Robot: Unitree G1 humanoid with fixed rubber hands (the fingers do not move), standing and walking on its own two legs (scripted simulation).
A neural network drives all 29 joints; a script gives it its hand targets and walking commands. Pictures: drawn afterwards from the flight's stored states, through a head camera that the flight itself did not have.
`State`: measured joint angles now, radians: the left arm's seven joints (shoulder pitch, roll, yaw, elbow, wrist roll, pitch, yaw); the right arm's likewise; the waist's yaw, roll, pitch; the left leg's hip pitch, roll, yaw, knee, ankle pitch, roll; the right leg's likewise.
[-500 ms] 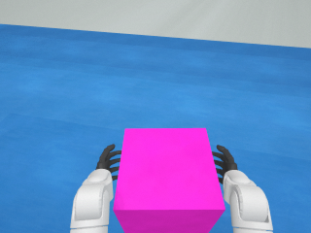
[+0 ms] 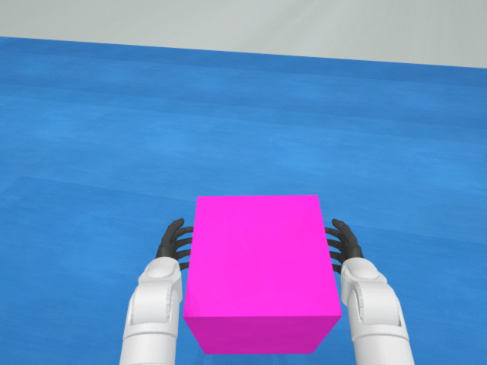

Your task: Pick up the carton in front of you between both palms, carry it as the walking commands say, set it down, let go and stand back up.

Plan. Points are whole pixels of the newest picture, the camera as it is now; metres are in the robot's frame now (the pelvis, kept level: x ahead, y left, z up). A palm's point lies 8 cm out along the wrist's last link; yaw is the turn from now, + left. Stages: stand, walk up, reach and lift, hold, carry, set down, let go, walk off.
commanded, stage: carry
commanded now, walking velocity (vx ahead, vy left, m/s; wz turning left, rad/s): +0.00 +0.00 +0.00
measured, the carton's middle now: (258, 279) +0.30 +0.00 -0.04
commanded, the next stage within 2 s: hold in 0.82 s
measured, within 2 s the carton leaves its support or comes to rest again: neither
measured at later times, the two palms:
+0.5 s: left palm (159, 279) +0.26 +0.16 +0.04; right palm (349, 279) +0.26 -0.14 +0.04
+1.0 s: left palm (142, 297) +0.23 +0.18 +0.04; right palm (335, 283) +0.26 -0.12 +0.04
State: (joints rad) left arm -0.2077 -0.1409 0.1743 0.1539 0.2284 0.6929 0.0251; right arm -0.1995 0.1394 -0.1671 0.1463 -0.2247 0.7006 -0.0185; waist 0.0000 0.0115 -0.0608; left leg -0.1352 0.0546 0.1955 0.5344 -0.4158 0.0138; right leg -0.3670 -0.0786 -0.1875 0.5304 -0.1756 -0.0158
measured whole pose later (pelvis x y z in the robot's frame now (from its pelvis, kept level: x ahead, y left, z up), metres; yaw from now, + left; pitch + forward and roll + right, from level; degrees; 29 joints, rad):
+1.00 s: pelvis -0.03 +0.01 +0.01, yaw +6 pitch -5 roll -1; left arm -0.20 -0.14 0.15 0.20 0.24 0.66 0.01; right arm -0.14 0.13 -0.15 0.11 -0.23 0.71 -0.03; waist 0.00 0.03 0.06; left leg -0.03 -0.02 0.04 0.43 -0.31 0.04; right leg -0.19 -0.03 0.03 0.37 -0.09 0.03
